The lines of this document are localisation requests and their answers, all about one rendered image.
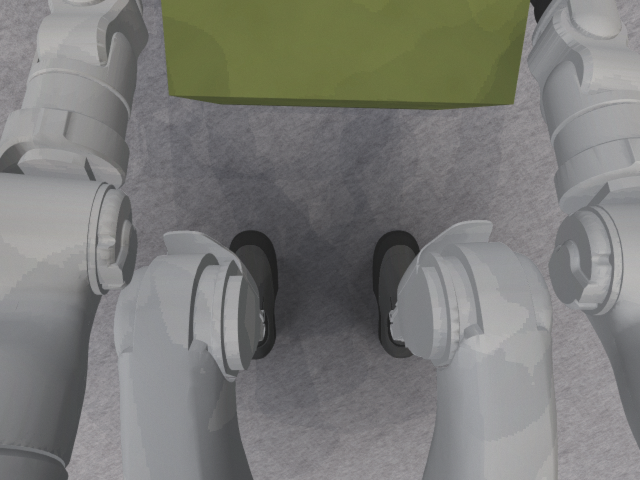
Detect carton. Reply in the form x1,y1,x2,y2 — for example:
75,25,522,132
161,0,530,110

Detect robot left foot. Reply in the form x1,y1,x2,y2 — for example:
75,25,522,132
229,230,278,359

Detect robot right upper arm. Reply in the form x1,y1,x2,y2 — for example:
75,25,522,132
548,203,640,449

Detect right robot hand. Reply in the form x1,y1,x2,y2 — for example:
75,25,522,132
530,0,552,23

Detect robot left forearm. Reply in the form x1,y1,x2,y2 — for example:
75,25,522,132
0,0,149,189

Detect robot right forearm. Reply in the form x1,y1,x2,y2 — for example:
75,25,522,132
527,0,640,215

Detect robot left upper arm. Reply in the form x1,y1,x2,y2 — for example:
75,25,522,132
0,173,138,480

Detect robot left shin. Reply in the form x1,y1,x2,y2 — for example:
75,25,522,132
113,231,265,358

